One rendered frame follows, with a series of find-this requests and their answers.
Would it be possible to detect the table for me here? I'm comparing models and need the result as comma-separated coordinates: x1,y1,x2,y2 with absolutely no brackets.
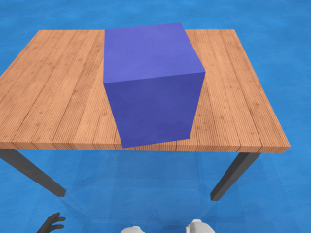
0,29,290,201

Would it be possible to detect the right robot shin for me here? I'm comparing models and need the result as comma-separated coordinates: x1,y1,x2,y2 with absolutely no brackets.
192,219,202,223

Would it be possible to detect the robot left hand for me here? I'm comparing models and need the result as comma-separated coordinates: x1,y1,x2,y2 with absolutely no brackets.
37,212,66,233

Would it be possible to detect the robot right thigh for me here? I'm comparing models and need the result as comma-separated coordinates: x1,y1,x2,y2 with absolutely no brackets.
186,222,215,233

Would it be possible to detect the carton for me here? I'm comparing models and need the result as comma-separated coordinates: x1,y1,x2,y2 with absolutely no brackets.
103,22,206,149

